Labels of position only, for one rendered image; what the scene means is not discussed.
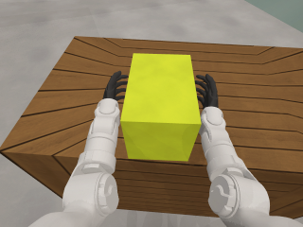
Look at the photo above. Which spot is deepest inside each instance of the robot right upper arm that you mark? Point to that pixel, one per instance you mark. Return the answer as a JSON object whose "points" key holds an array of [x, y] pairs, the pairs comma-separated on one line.
{"points": [[242, 202]]}

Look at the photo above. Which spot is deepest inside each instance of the carton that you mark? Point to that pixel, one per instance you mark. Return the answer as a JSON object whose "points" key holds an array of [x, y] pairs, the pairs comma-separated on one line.
{"points": [[160, 118]]}

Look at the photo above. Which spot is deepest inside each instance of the left robot forearm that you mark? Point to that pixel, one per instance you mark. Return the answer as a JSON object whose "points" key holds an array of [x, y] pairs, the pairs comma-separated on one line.
{"points": [[100, 148]]}

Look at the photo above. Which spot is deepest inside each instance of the left robot hand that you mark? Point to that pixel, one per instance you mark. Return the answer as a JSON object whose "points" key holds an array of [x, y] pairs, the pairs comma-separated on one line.
{"points": [[111, 89]]}

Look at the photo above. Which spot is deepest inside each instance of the robot left upper arm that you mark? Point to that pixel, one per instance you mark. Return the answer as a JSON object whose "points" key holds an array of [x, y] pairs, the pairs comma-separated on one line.
{"points": [[87, 200]]}

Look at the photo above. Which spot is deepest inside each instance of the pedestal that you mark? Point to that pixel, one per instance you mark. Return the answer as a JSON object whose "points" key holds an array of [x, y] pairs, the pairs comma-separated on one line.
{"points": [[260, 92]]}

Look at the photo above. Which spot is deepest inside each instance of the right robot forearm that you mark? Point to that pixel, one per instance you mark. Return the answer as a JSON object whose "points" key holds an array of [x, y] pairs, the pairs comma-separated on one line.
{"points": [[218, 149]]}

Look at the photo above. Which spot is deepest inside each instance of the right robot hand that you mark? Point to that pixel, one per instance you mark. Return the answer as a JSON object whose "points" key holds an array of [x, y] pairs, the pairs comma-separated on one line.
{"points": [[210, 94]]}

